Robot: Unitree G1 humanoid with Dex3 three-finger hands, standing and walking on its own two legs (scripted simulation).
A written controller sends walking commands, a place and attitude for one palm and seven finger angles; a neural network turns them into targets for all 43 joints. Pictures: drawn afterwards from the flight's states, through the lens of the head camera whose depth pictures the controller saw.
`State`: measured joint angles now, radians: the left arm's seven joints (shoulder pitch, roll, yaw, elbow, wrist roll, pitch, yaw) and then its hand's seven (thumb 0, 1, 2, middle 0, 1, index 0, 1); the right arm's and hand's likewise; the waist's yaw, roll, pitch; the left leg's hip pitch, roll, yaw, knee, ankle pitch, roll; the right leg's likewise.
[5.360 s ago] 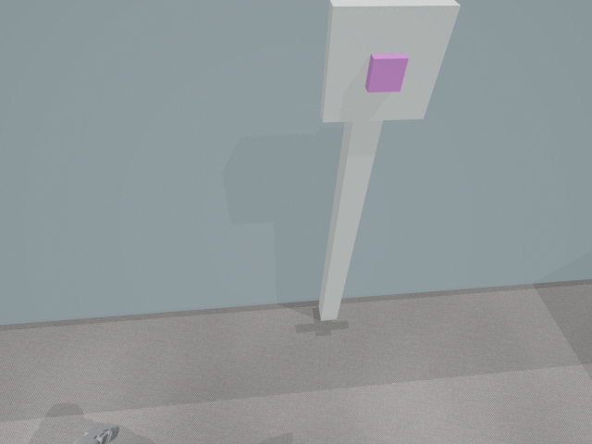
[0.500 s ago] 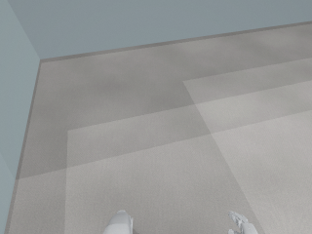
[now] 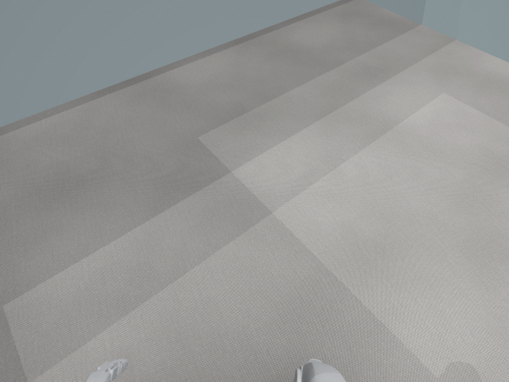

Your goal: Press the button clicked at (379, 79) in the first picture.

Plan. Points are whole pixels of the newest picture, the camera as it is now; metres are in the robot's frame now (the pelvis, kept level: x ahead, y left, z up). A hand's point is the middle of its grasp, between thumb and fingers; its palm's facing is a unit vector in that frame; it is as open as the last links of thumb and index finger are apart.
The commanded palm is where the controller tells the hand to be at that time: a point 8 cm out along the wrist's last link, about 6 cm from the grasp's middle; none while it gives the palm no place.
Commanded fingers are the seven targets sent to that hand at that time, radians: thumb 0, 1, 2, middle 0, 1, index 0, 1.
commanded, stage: walk to a spot facing it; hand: left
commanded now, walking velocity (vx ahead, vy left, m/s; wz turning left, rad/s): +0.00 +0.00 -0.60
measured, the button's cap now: out of the picture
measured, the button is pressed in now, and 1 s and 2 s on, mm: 0 0 0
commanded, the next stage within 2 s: turn to face it in 1.48 s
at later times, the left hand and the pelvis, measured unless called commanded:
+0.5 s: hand (160, 356) +0.18 +0.18 -0.18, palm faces -0.22 -0.96 -0.18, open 7.4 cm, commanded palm none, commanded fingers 0.00 0.90 0.90 -0.20 -0.30 -0.20 -0.30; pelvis +0.03 +0.02 -0.01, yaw -16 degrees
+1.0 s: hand (180, 344) +0.20 +0.15 -0.16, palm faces -0.56 -0.80 -0.22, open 7.4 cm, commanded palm none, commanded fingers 0.00 0.90 0.90 -0.20 -0.30 -0.20 -0.30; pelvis +0.01 +0.04 +0.00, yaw -36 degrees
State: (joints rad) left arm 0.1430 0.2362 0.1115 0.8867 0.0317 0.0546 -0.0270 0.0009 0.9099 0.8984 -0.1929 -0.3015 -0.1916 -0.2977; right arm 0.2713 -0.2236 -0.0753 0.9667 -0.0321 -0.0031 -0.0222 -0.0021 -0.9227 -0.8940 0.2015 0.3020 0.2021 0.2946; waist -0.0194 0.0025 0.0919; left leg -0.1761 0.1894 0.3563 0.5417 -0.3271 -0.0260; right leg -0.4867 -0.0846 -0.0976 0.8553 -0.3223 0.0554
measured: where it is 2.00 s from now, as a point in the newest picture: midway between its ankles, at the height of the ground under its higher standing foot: outside the picture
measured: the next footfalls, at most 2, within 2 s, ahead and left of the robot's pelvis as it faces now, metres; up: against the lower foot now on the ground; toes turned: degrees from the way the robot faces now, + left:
right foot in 0.08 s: +0.09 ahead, -0.13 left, +0.00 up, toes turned -10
left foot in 0.48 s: +0.13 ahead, +0.11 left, +0.00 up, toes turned -10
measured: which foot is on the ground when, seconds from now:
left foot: down 0.00-0.08, up 0.10-0.46, down 0.48-1.00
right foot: up 0.00-0.06, down 0.08-0.50, up 0.52-1.00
